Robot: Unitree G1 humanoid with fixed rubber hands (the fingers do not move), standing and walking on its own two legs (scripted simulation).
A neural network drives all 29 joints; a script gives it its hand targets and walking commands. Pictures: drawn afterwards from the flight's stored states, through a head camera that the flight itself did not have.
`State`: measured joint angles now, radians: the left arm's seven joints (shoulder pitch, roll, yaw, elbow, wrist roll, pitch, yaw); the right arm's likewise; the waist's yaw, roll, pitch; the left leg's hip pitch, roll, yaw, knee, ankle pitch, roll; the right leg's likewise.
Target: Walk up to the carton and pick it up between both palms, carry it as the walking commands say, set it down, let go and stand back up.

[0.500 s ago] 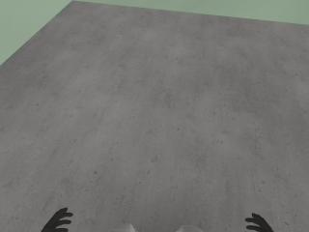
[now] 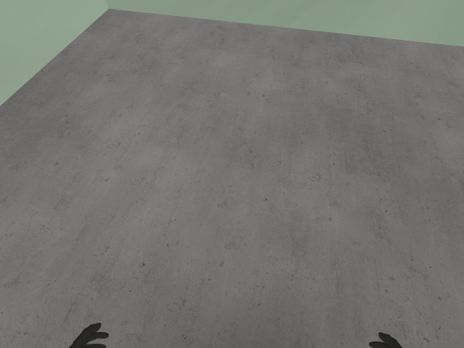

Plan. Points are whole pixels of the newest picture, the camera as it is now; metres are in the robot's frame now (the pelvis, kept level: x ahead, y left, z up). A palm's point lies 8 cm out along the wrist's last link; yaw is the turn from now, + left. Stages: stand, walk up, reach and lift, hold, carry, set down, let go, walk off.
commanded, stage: stand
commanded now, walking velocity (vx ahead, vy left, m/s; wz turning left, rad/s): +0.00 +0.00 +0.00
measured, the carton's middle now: out of the picture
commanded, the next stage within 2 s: walk up in 1.04 s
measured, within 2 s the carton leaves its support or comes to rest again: neither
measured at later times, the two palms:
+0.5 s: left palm out of the picture +0.08 +0.29 -0.11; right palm out of the picture +0.09 -0.29 -0.10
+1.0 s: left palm out of the picture +0.07 +0.30 -0.11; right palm out of the picture +0.08 -0.29 -0.10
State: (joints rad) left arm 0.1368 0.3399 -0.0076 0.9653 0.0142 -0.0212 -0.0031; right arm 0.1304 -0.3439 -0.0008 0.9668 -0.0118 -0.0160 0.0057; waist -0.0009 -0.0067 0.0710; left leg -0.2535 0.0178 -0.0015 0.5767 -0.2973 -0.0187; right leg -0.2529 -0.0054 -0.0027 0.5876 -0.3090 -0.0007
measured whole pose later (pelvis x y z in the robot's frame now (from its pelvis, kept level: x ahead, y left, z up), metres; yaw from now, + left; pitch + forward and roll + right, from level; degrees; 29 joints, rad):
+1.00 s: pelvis +0.00 +0.01 +0.02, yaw +0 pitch -2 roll +0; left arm 0.11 0.35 -0.01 1.10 0.01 -0.02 0.00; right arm 0.10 -0.35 0.00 1.10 -0.01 -0.01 0.01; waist 0.00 -0.01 0.08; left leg -0.13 0.01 0.00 0.35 -0.18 -0.01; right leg -0.12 -0.02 0.00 0.35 -0.19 0.01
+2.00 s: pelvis +0.04 -0.02 +0.01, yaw -23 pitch +1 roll -2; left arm 0.21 0.28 0.09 0.87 0.05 0.07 -0.10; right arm 0.34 -0.25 -0.04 0.95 -0.01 -0.01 -0.05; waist -0.01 -0.04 -0.02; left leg -0.12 0.11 0.10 0.43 -0.32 -0.04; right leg -0.57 0.01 0.02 1.14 -0.27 0.05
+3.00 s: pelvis +0.38 -0.40 +0.02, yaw -45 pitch +0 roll -1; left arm 0.23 0.26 0.07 0.97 0.02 0.02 -0.08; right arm 0.41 -0.18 -0.05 1.03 -0.02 -0.06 -0.01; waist -0.02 -0.04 0.04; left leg -0.06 0.11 0.21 0.36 -0.28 -0.04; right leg -0.61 -0.12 -0.01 0.97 -0.08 0.05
